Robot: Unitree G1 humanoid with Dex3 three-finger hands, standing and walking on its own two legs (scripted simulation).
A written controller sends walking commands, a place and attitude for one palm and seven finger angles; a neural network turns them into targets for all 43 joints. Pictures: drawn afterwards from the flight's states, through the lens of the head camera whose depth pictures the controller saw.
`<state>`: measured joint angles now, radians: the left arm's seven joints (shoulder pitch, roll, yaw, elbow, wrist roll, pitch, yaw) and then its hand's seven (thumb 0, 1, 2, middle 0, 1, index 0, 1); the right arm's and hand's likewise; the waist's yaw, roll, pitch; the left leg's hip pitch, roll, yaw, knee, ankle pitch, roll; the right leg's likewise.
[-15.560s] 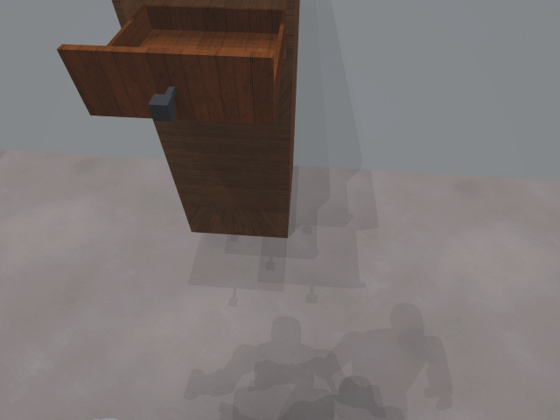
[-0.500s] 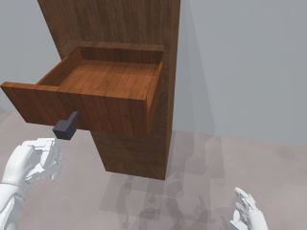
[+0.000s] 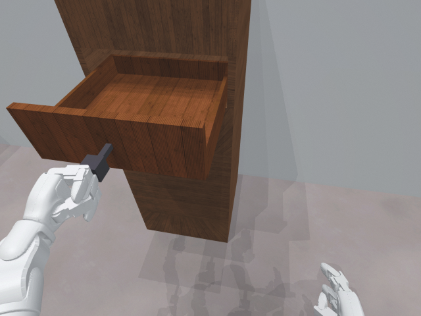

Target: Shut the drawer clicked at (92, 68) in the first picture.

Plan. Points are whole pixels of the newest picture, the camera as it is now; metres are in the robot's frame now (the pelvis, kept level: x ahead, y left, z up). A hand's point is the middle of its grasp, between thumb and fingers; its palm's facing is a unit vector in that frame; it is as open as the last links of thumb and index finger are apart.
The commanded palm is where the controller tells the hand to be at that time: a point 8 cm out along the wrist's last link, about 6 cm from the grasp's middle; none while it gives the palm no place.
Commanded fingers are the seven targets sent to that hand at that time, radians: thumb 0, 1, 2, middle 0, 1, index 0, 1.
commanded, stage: push the drawer shut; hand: left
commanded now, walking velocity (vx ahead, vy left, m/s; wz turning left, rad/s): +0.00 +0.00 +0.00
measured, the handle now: (99, 160) +0.35 +0.25 +0.14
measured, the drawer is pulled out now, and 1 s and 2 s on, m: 0.28 0.15 0.05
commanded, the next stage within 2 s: none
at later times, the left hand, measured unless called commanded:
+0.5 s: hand (108, 173) +0.32 +0.22 +0.13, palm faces -0.05 -1.00 -0.06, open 3.3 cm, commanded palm +0.31 +0.27 +0.14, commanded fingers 0.00 0.90 0.90 -1.40 -1.60 -1.40 -1.60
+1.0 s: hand (124, 146) +0.39 +0.21 +0.13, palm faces -0.09 -1.00 -0.03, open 3.2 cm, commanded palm +0.38 +0.26 +0.14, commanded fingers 0.00 0.90 0.90 -1.40 -1.60 -1.40 -1.60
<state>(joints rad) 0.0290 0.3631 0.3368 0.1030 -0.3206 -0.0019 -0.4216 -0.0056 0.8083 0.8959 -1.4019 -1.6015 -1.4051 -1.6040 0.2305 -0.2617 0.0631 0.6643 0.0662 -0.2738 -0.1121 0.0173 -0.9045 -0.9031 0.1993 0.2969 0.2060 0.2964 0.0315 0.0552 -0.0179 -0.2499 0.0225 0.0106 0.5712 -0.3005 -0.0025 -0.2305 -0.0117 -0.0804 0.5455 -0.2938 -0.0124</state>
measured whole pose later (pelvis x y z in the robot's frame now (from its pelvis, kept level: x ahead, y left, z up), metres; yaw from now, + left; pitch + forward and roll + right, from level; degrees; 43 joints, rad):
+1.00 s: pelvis +0.00 +0.00 +0.00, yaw -1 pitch +4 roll -1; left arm -0.51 0.44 0.32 0.69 -0.25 -0.08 -0.43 0.00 0.86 0.93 -1.40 -1.60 -1.40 -1.60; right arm 0.29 -0.28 0.05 0.66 0.07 -0.17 -0.10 0.02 -0.91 -0.90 0.20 0.30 0.21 0.30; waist -0.03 0.04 -0.03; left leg -0.36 0.03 0.02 0.60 -0.30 -0.01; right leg -0.35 0.00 -0.07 0.57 -0.29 -0.02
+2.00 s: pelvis +0.00 +0.01 -0.01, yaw -2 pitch +11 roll -2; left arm -0.96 0.57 0.35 1.19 -0.15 -0.20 -0.39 0.06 0.88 0.95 -1.40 -1.60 -1.40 -1.60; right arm 0.39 -0.29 0.04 0.71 0.04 -0.08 -0.07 0.01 -0.91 -0.90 0.20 0.30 0.21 0.30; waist -0.13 0.02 -0.04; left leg -0.56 0.04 0.02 0.68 -0.32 0.01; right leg -0.53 0.00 -0.06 0.62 -0.29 -0.01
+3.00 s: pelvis +0.00 +0.02 -0.02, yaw -2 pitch +17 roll -3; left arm -1.20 0.69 0.35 1.37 -0.06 -0.19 -0.35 0.06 0.78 0.97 -1.40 -1.60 -1.40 -1.60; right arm 0.47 -0.30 0.05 0.71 0.00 -0.06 -0.04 0.01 -0.91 -0.90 0.20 0.30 0.21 0.30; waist -0.20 0.03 -0.06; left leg -0.72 0.05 0.01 0.77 -0.34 0.02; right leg -0.67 0.01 -0.07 0.66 -0.29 0.00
